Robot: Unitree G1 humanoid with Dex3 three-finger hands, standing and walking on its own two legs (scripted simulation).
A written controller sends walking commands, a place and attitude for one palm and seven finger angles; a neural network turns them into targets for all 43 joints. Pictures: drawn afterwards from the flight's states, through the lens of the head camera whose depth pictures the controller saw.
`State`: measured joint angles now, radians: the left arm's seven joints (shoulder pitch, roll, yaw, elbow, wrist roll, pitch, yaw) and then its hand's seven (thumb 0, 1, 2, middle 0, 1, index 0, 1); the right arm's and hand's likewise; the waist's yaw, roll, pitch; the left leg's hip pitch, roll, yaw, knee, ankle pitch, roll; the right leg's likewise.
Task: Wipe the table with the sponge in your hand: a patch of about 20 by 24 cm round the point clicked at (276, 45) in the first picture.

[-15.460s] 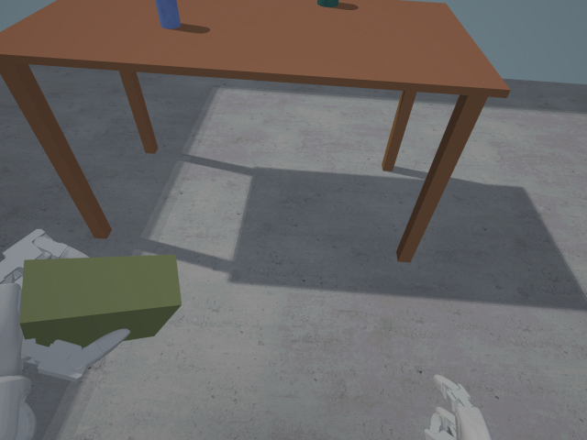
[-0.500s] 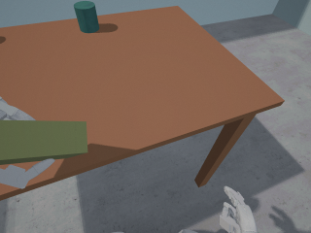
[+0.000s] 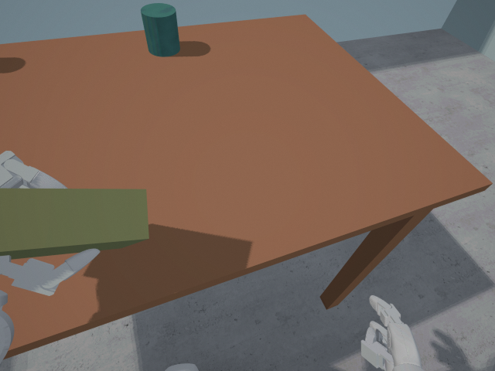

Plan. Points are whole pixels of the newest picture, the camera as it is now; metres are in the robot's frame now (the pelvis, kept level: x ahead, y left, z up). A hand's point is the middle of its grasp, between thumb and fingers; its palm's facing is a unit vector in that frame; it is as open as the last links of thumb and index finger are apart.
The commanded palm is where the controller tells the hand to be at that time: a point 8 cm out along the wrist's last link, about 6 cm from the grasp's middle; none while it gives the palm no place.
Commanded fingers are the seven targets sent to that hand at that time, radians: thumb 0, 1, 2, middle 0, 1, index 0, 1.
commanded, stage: come to a stop and stand still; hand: left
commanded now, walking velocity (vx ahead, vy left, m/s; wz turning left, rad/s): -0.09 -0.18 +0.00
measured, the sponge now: (94, 224) +0.24 +0.21 +0.16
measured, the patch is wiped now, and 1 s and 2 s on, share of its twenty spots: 0.00 0.00 0.00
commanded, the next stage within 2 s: look again from close up in 1.20 s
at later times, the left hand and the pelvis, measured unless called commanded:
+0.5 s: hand (70, 238) +0.22 +0.22 +0.16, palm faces +0.37 -0.86 -0.36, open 9.8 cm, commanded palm +0.16 +0.26 +0.19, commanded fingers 0.00 0.10 1.30 -1.20 -1.60 -1.20 -1.60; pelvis -0.01 -0.01 +0.01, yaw -2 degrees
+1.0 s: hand (33, 207) +0.25 +0.28 +0.17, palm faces +0.31 -0.87 -0.39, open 9.8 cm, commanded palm +0.20 +0.31 +0.19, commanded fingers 0.00 0.10 1.30 -1.20 -1.60 -1.20 -1.60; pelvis +0.03 +0.04 +0.01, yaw -3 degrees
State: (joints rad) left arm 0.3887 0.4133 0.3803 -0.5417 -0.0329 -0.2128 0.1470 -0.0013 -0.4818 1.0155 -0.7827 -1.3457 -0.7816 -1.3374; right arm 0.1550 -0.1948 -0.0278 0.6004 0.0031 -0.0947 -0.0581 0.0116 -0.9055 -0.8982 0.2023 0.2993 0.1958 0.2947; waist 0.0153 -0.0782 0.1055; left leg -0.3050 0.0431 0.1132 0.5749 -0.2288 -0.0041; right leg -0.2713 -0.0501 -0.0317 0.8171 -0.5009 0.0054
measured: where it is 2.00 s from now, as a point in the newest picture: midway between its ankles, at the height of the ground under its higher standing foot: outside the picture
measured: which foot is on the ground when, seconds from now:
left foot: down 0.00-1.00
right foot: up 0.00-0.16, down 0.18-1.00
